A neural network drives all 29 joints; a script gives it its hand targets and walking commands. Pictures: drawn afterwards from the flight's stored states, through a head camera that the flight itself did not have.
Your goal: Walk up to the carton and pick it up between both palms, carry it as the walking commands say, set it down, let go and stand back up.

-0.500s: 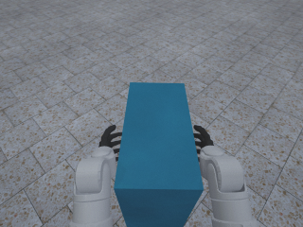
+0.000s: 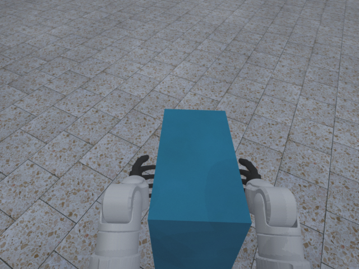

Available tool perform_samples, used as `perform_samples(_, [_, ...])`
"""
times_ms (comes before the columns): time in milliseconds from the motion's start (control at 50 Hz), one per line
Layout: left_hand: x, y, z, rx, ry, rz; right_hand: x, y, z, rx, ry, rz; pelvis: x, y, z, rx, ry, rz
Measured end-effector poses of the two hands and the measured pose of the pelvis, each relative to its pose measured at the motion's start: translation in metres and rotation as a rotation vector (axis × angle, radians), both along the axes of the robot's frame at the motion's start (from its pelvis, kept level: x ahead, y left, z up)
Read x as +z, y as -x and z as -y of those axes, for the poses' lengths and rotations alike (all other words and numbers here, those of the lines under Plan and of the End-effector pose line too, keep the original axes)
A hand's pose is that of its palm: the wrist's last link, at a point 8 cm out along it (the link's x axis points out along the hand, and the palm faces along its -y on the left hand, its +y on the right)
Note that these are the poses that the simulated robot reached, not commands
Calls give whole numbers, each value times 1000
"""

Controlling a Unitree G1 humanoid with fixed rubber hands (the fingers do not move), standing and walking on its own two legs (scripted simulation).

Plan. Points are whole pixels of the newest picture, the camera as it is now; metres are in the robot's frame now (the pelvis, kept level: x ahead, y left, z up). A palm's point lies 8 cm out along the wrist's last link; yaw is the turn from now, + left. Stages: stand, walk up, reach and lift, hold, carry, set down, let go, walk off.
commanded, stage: carry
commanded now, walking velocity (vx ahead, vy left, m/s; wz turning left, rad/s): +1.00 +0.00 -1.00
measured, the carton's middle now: (192, 193) +0.31 +0.03 -0.01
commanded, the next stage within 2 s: none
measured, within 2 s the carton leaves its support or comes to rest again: neither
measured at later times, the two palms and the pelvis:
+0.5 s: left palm (254, 62) +0.75 -0.12 +0.10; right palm (329, 94) +0.60 -0.31 +0.10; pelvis +0.44 -0.04 +0.00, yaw -36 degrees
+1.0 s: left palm (350, 30) +1.05 -0.53 +0.11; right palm out of the picture +0.83 -0.63 +0.11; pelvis +0.81 -0.31 +0.02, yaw -68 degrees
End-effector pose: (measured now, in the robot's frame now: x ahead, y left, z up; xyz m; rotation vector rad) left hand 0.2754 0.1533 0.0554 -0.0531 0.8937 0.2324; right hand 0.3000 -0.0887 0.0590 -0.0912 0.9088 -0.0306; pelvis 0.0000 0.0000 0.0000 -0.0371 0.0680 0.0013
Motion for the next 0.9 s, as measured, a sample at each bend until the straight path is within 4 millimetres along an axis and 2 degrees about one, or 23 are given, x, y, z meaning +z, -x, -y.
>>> perform_samples(80, [3, -78, 14, -87, 0, -13, 4, -60, 15, -86, -3, -14, 13, -68, -12, -89, -28, -19])
perform_samples(180, [23, -204, 48, -270, 10, 103, 22, -137, 45, -270, 2, 103, 7, -167, -35, -274, -61, -15])
perform_samples(280, [50, -308, 114, -478, 42, 122, 48, -187, 95, -480, 37, 124, 25, -258, -36, -436, -37, -28])
perform_samples(380, [59, -391, 193, -660, 78, 159, 60, -230, 152, -684, 52, 166, 24, -341, -18, -553, 13, -26])
perform_samples(440, [52, -434, 237, -727, 92, 177, 56, -261, 187, -756, 63, 185, 14, -388, 5, -596, 30, -10])
perform_samples(480, [45, -462, 262, -750, 86, 173, 48, -286, 211, -771, 63, 178, 6, -421, 27, -620, 33, 12])
perform_samples(520, [38, -491, 286, -754, 68, 162, 38, -315, 235, -758, 60, 162, -1, -456, 56, -631, 25, 45])
perform_samples(580, [27, -539, 320, -728, 44, 176, 22, -369, 272, -730, 38, 174, -21, -505, 96, -634, 3, 56])
perform_samples(640, [13, -582, 347, -710, 28, 104, 8, -413, 301, -724, 14, 103, -15, -543, 124, -683, 14, 24])
perform_samples(700, [4, -616, 377, -725, 16, 19, 3, -446, 331, -736, 4, 19, -1, -581, 153, -735, 5, 10])
perform_samples(740, [3, -639, 405, -757, 8, -7, 4, -465, 355, -769, -6, -6, 7, -609, 171, -778, -9, 5])
perform_samples(820, [13, -692, 478, -867, 14, 22, 13, -499, 412, -882, -5, 25, 13, -675, 210, -880, -39, 10])
perform_samples(900, [29, -747, 570, -1019, 64, 109, 27, -526, 472, -1037, 39, 117, 5, -747, 252, -1034, -64, 39])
